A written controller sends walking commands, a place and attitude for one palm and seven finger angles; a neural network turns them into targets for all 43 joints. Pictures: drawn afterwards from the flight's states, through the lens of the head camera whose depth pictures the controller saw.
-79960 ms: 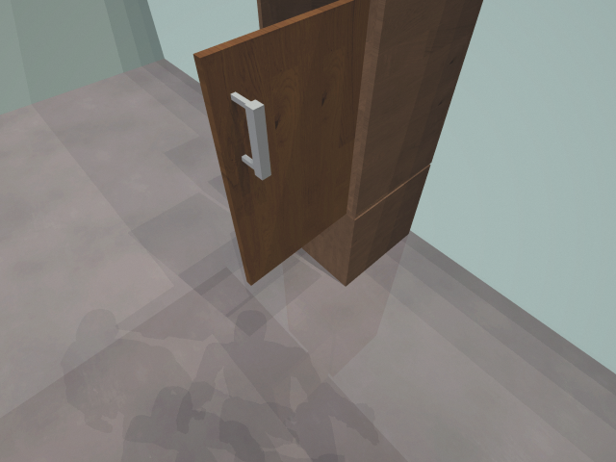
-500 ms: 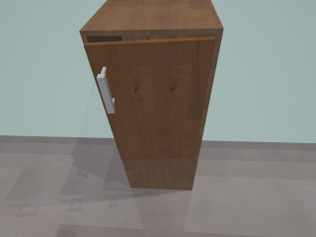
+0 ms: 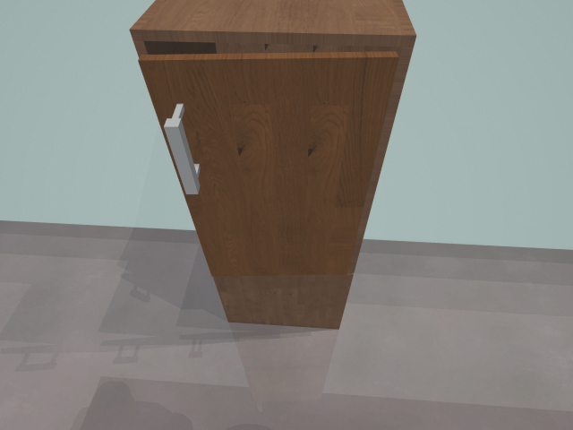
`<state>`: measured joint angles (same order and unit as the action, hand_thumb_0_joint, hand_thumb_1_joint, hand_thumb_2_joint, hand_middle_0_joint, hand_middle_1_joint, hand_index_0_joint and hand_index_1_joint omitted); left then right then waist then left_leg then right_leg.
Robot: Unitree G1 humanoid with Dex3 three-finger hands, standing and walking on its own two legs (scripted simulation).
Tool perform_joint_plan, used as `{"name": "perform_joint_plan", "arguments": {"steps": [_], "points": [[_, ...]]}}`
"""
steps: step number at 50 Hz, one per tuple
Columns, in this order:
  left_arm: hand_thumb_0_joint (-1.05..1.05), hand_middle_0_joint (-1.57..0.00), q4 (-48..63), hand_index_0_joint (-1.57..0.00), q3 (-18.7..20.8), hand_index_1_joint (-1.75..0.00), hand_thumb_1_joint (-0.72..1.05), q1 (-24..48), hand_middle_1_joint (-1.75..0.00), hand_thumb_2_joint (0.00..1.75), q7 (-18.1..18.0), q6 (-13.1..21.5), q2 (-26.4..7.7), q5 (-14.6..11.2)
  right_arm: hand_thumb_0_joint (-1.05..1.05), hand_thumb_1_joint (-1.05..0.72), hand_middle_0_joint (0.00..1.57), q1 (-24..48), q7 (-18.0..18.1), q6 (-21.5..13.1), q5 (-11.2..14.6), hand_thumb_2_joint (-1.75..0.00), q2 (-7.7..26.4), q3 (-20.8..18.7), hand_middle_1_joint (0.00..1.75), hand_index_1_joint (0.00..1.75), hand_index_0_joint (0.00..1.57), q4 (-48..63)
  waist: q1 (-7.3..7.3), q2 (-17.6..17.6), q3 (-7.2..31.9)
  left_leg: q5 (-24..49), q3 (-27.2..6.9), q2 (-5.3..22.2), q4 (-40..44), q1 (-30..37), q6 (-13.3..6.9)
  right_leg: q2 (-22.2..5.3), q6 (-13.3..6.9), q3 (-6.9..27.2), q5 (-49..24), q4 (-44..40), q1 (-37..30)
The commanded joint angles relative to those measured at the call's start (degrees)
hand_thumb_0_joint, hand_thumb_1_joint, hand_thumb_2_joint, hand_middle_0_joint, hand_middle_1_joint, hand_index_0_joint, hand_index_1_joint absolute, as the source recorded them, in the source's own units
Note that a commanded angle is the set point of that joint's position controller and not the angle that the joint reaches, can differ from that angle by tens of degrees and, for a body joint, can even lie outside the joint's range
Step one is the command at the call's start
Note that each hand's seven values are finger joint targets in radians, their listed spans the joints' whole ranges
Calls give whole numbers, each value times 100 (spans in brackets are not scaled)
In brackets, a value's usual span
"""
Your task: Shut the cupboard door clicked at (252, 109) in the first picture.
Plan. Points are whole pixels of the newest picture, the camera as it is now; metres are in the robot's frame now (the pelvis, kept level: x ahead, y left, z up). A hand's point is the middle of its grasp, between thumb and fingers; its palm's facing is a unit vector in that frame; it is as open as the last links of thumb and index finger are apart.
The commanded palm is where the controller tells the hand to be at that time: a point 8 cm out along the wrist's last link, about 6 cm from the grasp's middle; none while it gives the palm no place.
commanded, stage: look again from close up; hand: left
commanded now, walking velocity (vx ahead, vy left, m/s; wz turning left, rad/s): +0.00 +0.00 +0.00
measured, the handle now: (186, 150) +0.51 +0.19 +0.11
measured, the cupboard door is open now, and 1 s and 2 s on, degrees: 5 5 5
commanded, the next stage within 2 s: raise the hand and make a fist in 0.38 s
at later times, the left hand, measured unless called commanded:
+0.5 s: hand out of the picture +0.06 +0.17 -0.17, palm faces +0.01 -0.97 -0.23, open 7.4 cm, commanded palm +0.12 +0.22 -0.07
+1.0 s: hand (157, 411) +0.15 +0.18 -0.02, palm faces +0.14 -0.99 -0.05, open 5.7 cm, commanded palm +0.14 +0.22 -0.01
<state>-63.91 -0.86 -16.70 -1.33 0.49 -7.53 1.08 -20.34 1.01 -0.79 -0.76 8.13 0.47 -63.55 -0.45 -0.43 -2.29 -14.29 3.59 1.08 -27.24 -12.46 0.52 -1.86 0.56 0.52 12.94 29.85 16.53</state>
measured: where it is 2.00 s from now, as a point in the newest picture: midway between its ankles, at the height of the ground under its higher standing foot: outside the picture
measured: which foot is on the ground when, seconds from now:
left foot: down 0.00-1.00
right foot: down 0.00-1.00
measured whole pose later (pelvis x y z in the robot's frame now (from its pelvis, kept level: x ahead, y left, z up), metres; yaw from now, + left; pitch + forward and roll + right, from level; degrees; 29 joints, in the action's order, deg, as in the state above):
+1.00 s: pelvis -0.02 -0.02 -0.09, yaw +5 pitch +10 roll -1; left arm 7.5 5.7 -29.1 13.1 25.5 -11.4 -14.0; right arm -9.4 3.2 -15.3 0.9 14.0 -0.5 -26.1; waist 4.1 -0.5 5.3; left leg -30.9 -3.3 1.8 -67.8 -47.2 2.0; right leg -2.4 -1.1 -5.3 29.3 66.2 47.1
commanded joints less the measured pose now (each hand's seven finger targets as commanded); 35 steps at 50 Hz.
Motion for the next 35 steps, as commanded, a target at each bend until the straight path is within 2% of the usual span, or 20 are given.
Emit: {"name": "perform_joint_plan", "arguments": {"steps": [1, 5, 12, 15, 17, 23, 24, 25, 26, 27, 28, 29, 30, 31, 32, 33, 34, 35], "points": [[0, -20, 149, -20, 141, -30, 90, -245, -30, 90, -35, 119, -681, -44, 0, -90, 20, -250, 53, -135, 10, -90, 477, -109, 30, 30, 20, 133, 32, 31, -66, 215, -452, 414, 638, -54, -191, -347, -258, 452, 34, -688, -100], [0, -20, 127, -20, 157, -30, 90, -187, -30, 90, -48, 128, -689, -45, 0, -90, 20, -169, 79, -156, 14, -90, 489, -115, 30, 30, 20, 110, 43, -7, -1, 641, -431, 473, 611, 76, -189, -334, -245, 375, -629, -535, -281], [0, -20, 133, -20, 174, -30, 90, -50, -30, 90, -52, 123, -766, -24, 0, -90, 20, 47, 85, -135, 6, -90, 502, -132, 30, 30, 20, 80, 46, 154, -123, 768, -397, 480, 641, 180, -180, -364, -240, 347, -867, -567, -303], [0, -20, 164, -20, 196, -30, 90, -21, -30, 90, -47, 137, -849, -31, 0, -90, 20, 132, 83, -141, 0, -90, 602, -140, 30, 30, 20, 105, 53, 126, 48, 855, -379, 457, 580, 282, -160, -400, -248, 374, -1044, -565, -400], [0, -20, 185, -20, 198, -30, 90, 34, -30, 90, -47, 136, -872, -25, 0, -90, 20, 164, 85, -134, 2, -90, 586, -140, 30, 30, 20, 100, 40, 180, 0, 860, -383, 471, 616, 283, -161, -390, -259, 367, -1088, -583, -423], [0, -20, 243, -20, 223, -30, 90, 152, -30, 90, -36, 137, -982, -29, 0, -90, 20, 314, 82, -134, -8, -90, 715, -146, 30, 30, 20, 112, 55, 49, 25, 942, -384, 468, 602, 315, -141, -406, -270, 375, -1195, -600, -486], [0, -20, -2, -20, 243, -30, 90, -575, -30, 90, -279, 177, -991, -26, 0, -90, 20, 894, 22, -111, 74, -90, 919, -230, 30, 30, 20, 519, 318, 536, 104, 676, -98, 585, -669, -128, 42, -816, -97, 686, -3112, -666, -701], [0, -20, 9372, -20, 2734, -30, 90, 4782, -30, 90, -236, 1947, -4614, -795, 0, -90, 20, 323, 703, -1253, 5, -90, 1972, -447, 30, 30, 20, 2050, -555, -26, 2551, 2106, 0, 264, -833, 1904, -189, -234, -151, 332, -3005, 246, -1017], [0, -22, 7215, -22, 463, -32, 90, 334, -32, 90, -285, 1345, -1338, -769, 0, -90, 20, 864, 685, -1579, 285, -90, 1178, -216, 30, 30, 20, 2161, 23, -1943, 3196, 3081, -161, -1, -434, 1572, -208, 112, -177, -254, -1876, 913, -613], [0, -24, 7121, -24, -8, -34, 90, -950, -34, 90, -302, 551, 83, -1176, 0, -90, 20, 1244, 562, -1832, 258, -90, 1032, -189, 30, 30, 20, 2378, 189, -1810, 2436, 3808, -200, 173, -299, 1041, -13, 102, -144, -650, -1061, 580, -293], [0, -25, 6630, -25, 80, -36, 90, -268, -36, 90, -381, 578, -137, -1028, 0, -90, 20, 794, 421, -2032, 322, -90, 1049, -274, 30, 30, 20, 2218, -263, -665, 1003, 2726, -408, 123, -474, 239, -23, 93, -65, -614, -1009, 386, 280], [0, -27, 6418, -27, 557, -38, 90, -301, -38, 90, -323, 828, -352, -1066, 0, -90, 20, 803, 353, -2077, 235, -90, 1155, -456, 30, 30, 20, 2399, -213, -25, 277, 1708, -437, -14, -577, -502, -8, 99, -38, -667, -892, 295, 648], [0, -29, 6112, -29, 655, -40, 90, -1046, -40, 90, -128, 1177, -300, -1127, 0, -90, 20, 925, 288, -2109, 169, -90, 1163, -531, 30, 30, 20, 2586, -61, 696, 156, 1097, -402, -75, -755, -971, -27, 102, -36, -702, -659, 448, 881], [0, -31, 5781, -31, 646, -42, 90, -1581, -42, 90, 128, 1593, -79, -1219, 0, -90, 20, 1038, 213, -2134, 108, -90, 1118, -546, 30, 30, 20, 2787, 72, 1259, 144, 658, -401, -143, -1021, -1459, -15, 127, -27, -694, -335, 686, 1134], [0, -33, 5366, -33, 821, -44, 90, -2123, -44, 90, 449, 2009, -59, -1293, 0, -90, 20, 1070, 113, -2123, 112, -90, 1082, -593, 30, 30, 20, 2938, 285, 1150, 197, 521, -346, -221, -1238, -1783, 59, 96, -89, -629, -257, 959, 1161], [0, -35, 5401, -35, 899, -46, 90, -2232, -46, 90, 801, 2531, -43, -1398, 0, -90, 20, 1083, 14, -2096, 75, -90, 1050, -604, 30, 30, 20, 3048, 359, 1329, 457, 375, -299, -262, -1567, -2124, 105, 84, -112, -580, -198, 1331, 1348], [0, -36, 5468, -36, 949, -48, 90, -2275, -48, 90, 1188, 3065, -97, -1465, 0, -90, 20, 1153, -49, -2067, 43, -90, 1058, -641, 30, 30, 20, 3187, 417, 1289, 601, 207, -241, -290, -1899, -2435, 122, 70, -141, -469, -147, 1651, 1530], [0, -38, 5590, -38, 1004, -50, 90, -2097, -50, 90, 1574, 3553, -267, -1496, 0, -90, 20, 1227, -99, -2039, 24, -90, 1103, -668, 30, 30, 20, 3318, 386, 1114, 770, 57, -221, -303, -2242, -2722, 126, 33, -171, -329, -99, 1941, 1715]]}}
